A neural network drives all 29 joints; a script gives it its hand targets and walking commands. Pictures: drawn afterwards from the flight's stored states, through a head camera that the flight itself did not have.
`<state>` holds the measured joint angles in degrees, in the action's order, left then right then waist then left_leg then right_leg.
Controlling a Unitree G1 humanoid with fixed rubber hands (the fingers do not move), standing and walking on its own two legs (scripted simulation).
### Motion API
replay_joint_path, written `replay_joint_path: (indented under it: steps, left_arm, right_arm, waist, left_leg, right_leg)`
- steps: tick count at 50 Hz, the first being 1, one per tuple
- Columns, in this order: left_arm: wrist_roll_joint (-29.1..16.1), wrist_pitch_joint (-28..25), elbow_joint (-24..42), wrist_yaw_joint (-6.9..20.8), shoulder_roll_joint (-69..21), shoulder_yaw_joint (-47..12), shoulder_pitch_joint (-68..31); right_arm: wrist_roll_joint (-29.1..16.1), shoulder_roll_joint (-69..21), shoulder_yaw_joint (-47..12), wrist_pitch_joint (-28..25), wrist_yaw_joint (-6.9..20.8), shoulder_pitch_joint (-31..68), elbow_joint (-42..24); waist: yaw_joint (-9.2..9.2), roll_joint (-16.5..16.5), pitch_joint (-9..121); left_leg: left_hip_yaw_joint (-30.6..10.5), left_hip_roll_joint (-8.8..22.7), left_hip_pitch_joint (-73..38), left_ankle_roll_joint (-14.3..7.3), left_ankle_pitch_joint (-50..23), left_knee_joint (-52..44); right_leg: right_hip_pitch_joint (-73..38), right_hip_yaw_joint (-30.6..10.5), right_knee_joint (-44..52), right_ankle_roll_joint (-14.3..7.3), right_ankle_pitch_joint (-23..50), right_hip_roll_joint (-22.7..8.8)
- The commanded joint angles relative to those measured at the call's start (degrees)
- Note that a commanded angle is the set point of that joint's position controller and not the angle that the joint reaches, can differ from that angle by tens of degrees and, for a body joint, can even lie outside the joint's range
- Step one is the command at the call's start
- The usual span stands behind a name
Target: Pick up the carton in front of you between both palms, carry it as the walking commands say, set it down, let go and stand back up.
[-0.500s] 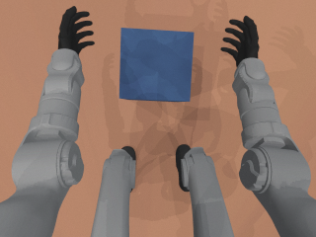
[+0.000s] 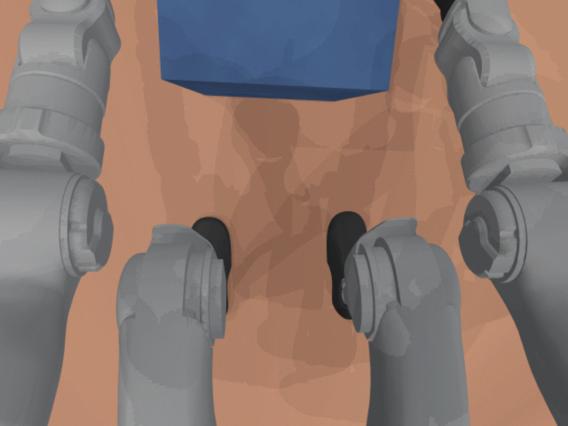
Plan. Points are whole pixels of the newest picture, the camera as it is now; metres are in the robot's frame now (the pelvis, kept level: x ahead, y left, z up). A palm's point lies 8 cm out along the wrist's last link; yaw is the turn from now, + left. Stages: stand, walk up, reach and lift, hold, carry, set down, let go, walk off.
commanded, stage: reach and lift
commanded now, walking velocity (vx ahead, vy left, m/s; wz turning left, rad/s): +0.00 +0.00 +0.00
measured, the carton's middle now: (276, 4) +0.55 +0.01 -0.26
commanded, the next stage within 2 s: none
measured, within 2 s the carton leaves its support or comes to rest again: leaves its support in 0.84 s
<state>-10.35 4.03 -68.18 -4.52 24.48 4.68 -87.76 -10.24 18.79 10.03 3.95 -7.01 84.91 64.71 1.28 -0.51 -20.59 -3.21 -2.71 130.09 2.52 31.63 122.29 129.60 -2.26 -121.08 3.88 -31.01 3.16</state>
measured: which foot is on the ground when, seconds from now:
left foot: down 0.00-1.00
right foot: down 0.00-1.00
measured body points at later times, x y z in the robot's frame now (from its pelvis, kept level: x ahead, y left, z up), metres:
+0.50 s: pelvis +0.00 +0.00 -0.01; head +0.38 +0.01 +0.23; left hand +0.57 +0.17 -0.20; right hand +0.56 -0.16 -0.20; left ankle +0.11 +0.13 -0.35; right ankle +0.12 -0.13 -0.35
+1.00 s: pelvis +0.01 +0.00 -0.01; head +0.35 +0.02 +0.28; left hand +0.56 +0.16 -0.14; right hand +0.56 -0.15 -0.14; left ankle +0.11 +0.13 -0.35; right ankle +0.12 -0.13 -0.35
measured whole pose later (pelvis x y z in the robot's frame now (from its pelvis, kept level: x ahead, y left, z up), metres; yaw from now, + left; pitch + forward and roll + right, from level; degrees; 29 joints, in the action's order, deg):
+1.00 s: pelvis +0.01 +0.00 -0.01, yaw +1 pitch +40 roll -1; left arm -4.1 14.3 -48.6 -8.4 12.6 11.0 -74.1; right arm -4.6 9.6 16.2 13.5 -9.9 72.6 46.7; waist 0.8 -1.1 -9.8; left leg -3.7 -4.6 130.9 3.7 34.0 125.2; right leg 130.6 -3.8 -124.5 5.1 -33.7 5.4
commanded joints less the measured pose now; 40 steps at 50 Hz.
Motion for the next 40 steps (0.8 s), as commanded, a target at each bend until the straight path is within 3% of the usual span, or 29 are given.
replay_joint_path:
  steps: [1, 5, 9, 18, 24, 27, 29, 31, 33, 36, 40]
  left_arm:
    - [-1.15, -2.28, 6.85, -0.43, 8.19, -0.52, -17.93]
    - [-2.31, -2.94, 7.71, -0.93, 5.99, -1.77, -15.1]
    - [-3.15, -3.08, 9.04, -1.56, 4.51, -2.38, -11.68]
    - [-1.46, -2.86, 5.32, -1.13, 3.59, -0.92, -11.51]
    - [-3.02, -2.65, 5.76, -0.78, -1.99, -4.54, -17.39]
    - [-0.42, -2.49, 4.79, -1.07, -3.18, -2.29, -17.6]
    - [-0.55, -1.76, 6.12, 2.22, -20.48, -6.65, -23.29]
    - [1.11, -0.31, 6.41, 7.03, -39.46, -8.95, -28.66]
    - [3.84, 1.65, 7.99, 11.27, -51.2, -7.3, -28.17]
    - [5.16, 3.53, 11.37, 14.54, -58.06, -6.01, -26.43]
    - [2.72, 4.65, 17.25, 15.46, -63.44, -9.72, -26.87]
  right_arm:
    - [-1.02, 8.4, -0.68, -2.34, -0.33, 16.58, -6.66]
    - [-2.15, 8.39, -2.26, -3.35, -0.33, 14.0, -6.6]
    - [-2.75, 7.41, -3.02, -3.58, -0.6, 10.94, -7.33]
    - [-1.61, 5.22, -2.4, -2.99, -0.3, 11.26, -4.26]
    - [-3.06, -0.16, -5.65, -2.86, -0.32, 17.11, -5.0]
    - [-0.17, -0.9, -3.46, -2.69, -0.7, 17.54, -4.22]
    - [-0.14, -17.61, -7.63, -2.13, 2.47, 23.76, -5.29]
    - [1.87, -36.61, -9.77, -0.5, 7.47, 29.64, -6.73]
    - [4.56, -47.07, -8.95, 1.58, 11.97, 31.05, -8.7]
    - [5.46, -53.69, -8.63, 3.6, 15.3, 30.31, -10.98]
    - [2.45, -59.11, -12.74, 4.95, 16.46, 30.56, -17.48]
  waist:
    - [0.04, 2.26, 72.0]
    - [0.14, 2.88, 74.6]
    - [0.43, 2.5, 78.22]
    - [-0.01, 1.99, 67.48]
    - [-0.31, 1.73, 67.29]
    - [-0.14, 1.56, 66.24]
    - [-0.41, 1.66, 65.75]
    - [-0.03, 1.64, 63.61]
    - [-0.16, 1.99, 60.83]
    - [-0.45, 1.15, 60.13]
    - [-0.51, 1.03, 69.93]
  left_leg:
    - [4.28, 1.81, -33.99, -0.02, -16.23, -7.37]
    - [4.06, 1.16, -38.15, 0.16, -23.83, -4.78]
    - [4.29, 0.53, -40.31, 0.25, -26.3, -4.25]
    - [4.79, 0.86, -31.07, 0.16, -16.22, -6.11]
    - [5.0, 0.25, -31.91, -0.11, -14.1, -7.16]
    - [5.11, -0.19, -32.69, 0.11, -13.51, -7.17]
    - [5.09, -1.44, -33.01, -0.54, -13.8, -7.16]
    - [5.26, -2.58, -31.55, -0.87, -13.41, -6.35]
    - [6.19, -3.6, -29.96, -1.08, -12.75, -5.68]
    - [6.88, -4.01, -27.66, -1.56, -14.14, -5.25]
    - [7.21, -4.16, -31.55, -1.92, -19.94, -4.39]
  right_leg:
    - [-33.97, 5.38, 5.7, -0.41, 17.01, -1.68]
    - [-34.83, 5.75, 3.19, -0.46, 23.03, -1.09]
    - [-36.58, 6.08, 2.72, -0.63, 25.3, -0.6]
    - [-32.37, 5.07, 4.87, -0.68, 16.96, -0.89]
    - [-33.98, 5.38, 5.66, -0.97, 15.01, -0.04]
    - [-35.03, 5.45, 5.91, -0.62, 14.61, 0.58]
    - [-34.81, 5.69, 5.56, -1.06, 14.7, 1.84]
    - [-32.97, 6.02, 4.93, -1.49, 13.85, 2.98]
    - [-30.43, 6.66, 4.01, -1.7, 12.93, 3.74]
    - [-28.55, 7.14, 3.49, -2.24, 14.36, 3.98]
    - [-32.29, 7.4, 2.54, -2.68, 20.28, 4.26]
